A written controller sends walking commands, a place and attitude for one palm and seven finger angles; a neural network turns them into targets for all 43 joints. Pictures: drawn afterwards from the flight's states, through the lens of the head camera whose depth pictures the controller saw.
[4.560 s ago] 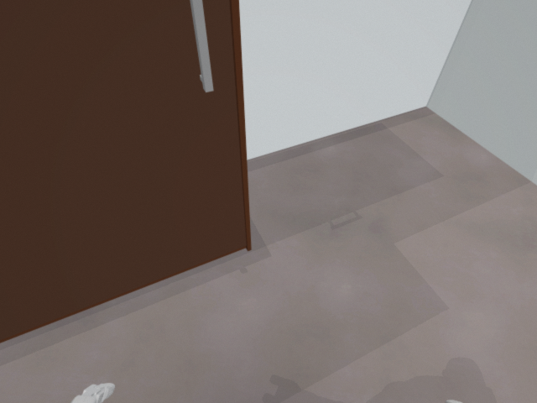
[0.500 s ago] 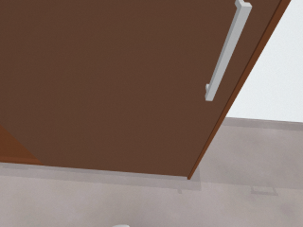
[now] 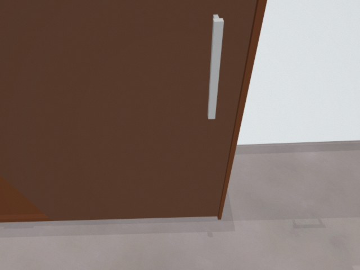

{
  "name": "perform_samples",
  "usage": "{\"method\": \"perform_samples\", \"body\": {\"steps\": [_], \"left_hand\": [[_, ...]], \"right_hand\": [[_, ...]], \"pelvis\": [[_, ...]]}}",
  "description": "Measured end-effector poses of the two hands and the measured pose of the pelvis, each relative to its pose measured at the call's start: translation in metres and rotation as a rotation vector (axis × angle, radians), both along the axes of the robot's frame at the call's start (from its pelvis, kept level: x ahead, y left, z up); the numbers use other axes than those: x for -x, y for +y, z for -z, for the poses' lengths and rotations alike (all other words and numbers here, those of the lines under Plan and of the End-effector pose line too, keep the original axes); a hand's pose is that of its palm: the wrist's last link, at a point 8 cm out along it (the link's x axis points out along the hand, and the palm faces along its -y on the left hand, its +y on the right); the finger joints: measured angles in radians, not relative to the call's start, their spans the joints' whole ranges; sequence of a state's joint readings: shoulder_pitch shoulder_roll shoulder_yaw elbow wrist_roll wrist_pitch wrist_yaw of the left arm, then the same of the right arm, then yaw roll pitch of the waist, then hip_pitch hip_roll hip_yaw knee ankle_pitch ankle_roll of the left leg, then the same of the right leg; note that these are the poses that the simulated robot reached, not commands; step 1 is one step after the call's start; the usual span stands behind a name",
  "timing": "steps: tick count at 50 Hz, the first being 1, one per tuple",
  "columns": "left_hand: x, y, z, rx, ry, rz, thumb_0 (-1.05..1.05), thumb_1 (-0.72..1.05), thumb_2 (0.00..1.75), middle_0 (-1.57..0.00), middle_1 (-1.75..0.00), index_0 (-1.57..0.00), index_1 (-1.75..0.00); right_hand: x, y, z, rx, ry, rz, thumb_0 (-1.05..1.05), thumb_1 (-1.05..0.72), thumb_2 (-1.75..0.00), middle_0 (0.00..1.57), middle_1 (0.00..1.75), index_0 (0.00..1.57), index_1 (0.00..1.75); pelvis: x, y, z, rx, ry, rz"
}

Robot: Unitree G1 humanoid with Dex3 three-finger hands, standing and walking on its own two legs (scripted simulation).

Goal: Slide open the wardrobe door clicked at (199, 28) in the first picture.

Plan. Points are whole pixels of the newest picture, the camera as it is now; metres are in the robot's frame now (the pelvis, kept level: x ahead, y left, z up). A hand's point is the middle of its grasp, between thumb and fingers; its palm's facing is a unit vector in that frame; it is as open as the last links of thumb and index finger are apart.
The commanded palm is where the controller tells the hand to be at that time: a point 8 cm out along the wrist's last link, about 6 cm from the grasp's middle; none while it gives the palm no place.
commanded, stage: come to a stop and stand still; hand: right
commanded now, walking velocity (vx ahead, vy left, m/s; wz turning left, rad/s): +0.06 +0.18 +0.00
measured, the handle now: (213, 72) +0.53 -0.07 +0.19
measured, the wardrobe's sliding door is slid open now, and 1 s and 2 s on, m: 0.00 0.00 0.00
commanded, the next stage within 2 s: look again from close up in 0.72 s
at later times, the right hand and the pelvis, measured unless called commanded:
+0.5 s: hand out of the picture +0.03 -0.12 -0.18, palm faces +0.05 +0.98 -0.21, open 7.2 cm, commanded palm none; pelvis -0.01 +0.06 -0.01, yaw +0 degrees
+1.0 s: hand out of the picture -0.03 -0.13 -0.18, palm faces +0.02 +0.98 -0.19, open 7.4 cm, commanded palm none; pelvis -0.02 +0.03 -0.01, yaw +1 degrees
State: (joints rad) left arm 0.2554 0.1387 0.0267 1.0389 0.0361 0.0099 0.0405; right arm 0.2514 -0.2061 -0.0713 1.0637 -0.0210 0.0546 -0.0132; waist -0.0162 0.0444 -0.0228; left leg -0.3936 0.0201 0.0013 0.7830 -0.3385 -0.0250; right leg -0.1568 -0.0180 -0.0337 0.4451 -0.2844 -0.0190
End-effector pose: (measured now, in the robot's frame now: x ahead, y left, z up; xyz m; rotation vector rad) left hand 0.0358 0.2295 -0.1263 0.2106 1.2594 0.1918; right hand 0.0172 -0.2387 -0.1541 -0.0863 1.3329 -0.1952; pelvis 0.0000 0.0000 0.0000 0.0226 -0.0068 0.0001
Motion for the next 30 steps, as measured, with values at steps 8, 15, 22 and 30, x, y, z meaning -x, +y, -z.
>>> {"method": "perform_samples", "body": {"steps": [8, 15, 22, 30], "left_hand": [[0.041, 0.003, 0.002, 0.015, 0.088, -0.068, 0.0, 0.92, 0.9, -0.2, -0.3, -0.2, -0.3], [0.088, 0.027, 0.025, 0.07, 0.215, -0.135, 0.0, 0.91, 0.9, -0.2, -0.3, -0.2, -0.3], [0.09, 0.042, 0.031, 0.094, 0.239, -0.109, 0.0, 0.91, 0.9, -0.2, -0.3, -0.2, -0.3], [0.063, 0.04, 0.026, 0.101, 0.158, -0.072, 0.0, 0.91, 0.9, -0.2, -0.3, -0.2, -0.3]], "right_hand": [[0.027, 0.009, -0.005, -0.009, 0.128, -0.047, 0.01, -0.91, -0.9, 0.19, 0.3, 0.2, 0.3], [0.004, 0.042, -0.006, 0.029, 0.076, -0.085, 0.01, -0.91, -0.9, 0.19, 0.3, 0.2, 0.3], [-0.008, 0.064, -0.012, 0.052, -0.005, -0.066, 0.01, -0.94, -0.9, 0.2, 0.3, 0.2, 0.3], [0.008, 0.074, -0.006, 0.026, 0.016, -0.042, 0.01, -0.95, -0.9, 0.2, 0.3, 0.2, 0.3]], "pelvis": [[0.005, 0.008, -0.004, 0.008, 0.015, -0.032], [0.009, 0.036, 0.006, 0.031, 0.015, -0.044], [0.008, 0.054, 0.005, 0.009, -0.006, -0.003], [0.009, 0.061, 0.002, 0.015, -0.026, -0.011]]}}
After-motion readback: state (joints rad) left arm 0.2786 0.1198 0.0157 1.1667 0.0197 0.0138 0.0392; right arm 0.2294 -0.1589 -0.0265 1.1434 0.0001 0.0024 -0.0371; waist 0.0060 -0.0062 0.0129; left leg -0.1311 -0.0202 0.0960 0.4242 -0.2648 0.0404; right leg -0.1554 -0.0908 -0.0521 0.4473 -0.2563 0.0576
